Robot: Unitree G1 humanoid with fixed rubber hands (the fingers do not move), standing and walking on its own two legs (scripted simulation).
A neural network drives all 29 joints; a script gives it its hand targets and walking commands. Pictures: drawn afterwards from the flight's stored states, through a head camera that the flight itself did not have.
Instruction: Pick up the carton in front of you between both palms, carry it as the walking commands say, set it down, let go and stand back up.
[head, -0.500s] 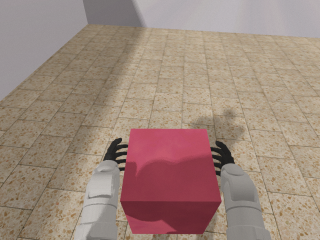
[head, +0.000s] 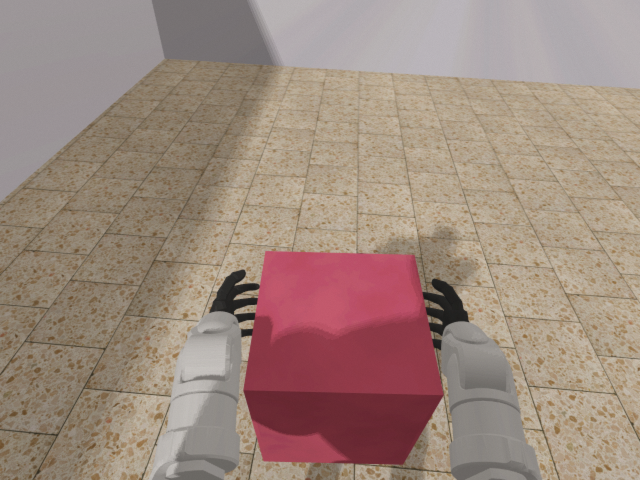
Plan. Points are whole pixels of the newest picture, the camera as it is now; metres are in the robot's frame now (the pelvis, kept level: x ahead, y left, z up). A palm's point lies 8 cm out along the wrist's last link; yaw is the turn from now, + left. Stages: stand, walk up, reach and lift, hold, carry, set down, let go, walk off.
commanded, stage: set down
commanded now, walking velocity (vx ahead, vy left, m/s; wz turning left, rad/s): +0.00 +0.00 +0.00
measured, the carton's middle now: (336, 361) +0.30 +0.00 -0.03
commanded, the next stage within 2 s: none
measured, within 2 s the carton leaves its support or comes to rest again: neither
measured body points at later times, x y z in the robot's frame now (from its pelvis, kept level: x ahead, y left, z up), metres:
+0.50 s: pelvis -0.02 -0.02 -0.05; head +0.17 +0.00 +0.36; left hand +0.34 +0.17 -0.13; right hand +0.36 -0.13 -0.13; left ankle +0.05 +0.11 -0.74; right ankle +0.01 -0.14 -0.74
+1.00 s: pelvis -0.05 -0.02 -0.19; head +0.18 +0.01 +0.20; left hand +0.37 +0.19 -0.27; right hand +0.42 -0.11 -0.27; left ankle +0.05 +0.11 -0.74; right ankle +0.01 -0.14 -0.74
